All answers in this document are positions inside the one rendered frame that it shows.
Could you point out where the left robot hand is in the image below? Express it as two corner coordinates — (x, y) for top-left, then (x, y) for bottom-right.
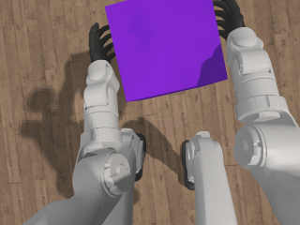
(88, 22), (116, 63)

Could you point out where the carton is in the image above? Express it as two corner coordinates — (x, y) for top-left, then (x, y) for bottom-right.
(105, 0), (228, 102)

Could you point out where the robot left forearm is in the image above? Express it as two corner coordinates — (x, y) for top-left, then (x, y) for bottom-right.
(74, 59), (123, 168)

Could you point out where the right robot upper arm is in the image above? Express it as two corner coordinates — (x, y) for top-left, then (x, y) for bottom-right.
(232, 123), (300, 225)

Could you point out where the robot right forearm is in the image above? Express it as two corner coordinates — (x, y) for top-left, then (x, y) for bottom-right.
(225, 27), (300, 130)

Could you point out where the left robot foot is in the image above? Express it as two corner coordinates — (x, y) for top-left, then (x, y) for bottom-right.
(135, 133), (146, 182)

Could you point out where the left robot shin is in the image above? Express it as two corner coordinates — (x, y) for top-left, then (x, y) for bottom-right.
(121, 127), (140, 173)

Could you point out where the left robot upper arm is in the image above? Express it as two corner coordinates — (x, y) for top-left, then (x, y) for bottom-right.
(22, 151), (133, 225)

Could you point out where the right robot hand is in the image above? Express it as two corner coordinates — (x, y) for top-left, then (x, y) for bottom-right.
(212, 0), (246, 42)

